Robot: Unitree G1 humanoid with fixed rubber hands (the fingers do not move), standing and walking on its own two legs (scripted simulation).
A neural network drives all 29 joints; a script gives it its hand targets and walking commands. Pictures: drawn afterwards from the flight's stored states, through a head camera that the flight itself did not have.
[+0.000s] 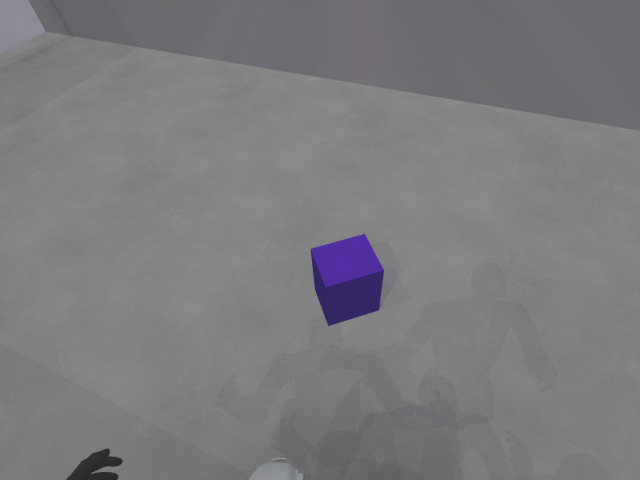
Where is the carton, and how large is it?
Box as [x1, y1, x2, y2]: [311, 234, 383, 325]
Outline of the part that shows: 364,234 311,249 315,290 328,325 378,309 383,269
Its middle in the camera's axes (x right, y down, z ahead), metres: +0.08 +0.15 +1.34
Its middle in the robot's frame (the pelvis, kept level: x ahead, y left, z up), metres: +0.83 +0.02 -0.64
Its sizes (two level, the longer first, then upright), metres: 0.192 0.161 0.245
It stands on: the floor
